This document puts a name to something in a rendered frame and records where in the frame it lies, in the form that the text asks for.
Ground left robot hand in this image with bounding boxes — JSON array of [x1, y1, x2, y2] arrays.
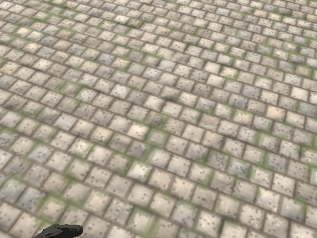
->
[[32, 223, 83, 238]]

